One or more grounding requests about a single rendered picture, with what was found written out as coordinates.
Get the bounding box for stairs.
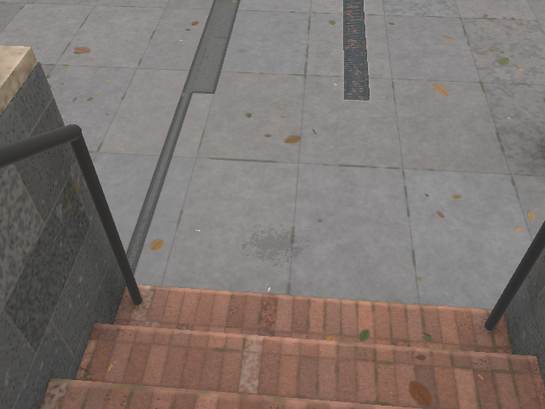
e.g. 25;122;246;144
39;285;545;409

